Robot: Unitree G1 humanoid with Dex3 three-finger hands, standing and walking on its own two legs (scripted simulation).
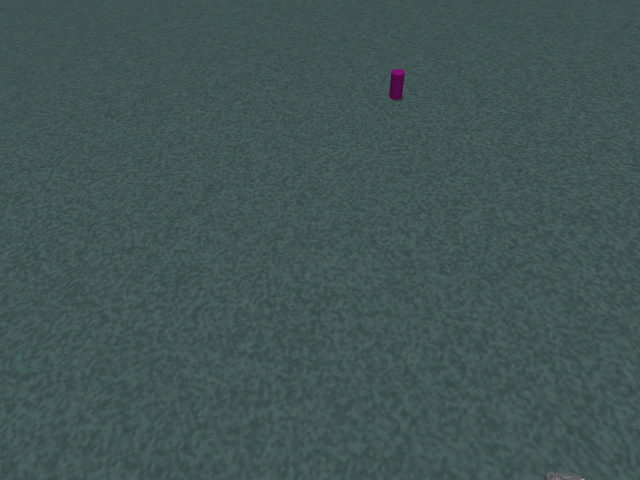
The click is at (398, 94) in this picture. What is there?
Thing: squat round
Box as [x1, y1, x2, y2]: [389, 69, 404, 98]
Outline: 394,69 391,72 389,96 391,98 399,98 401,96 404,71 401,69
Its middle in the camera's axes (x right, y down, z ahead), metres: +0.43 -0.88 +2.30
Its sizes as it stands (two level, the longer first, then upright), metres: 0.076 0.076 0.153
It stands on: the floor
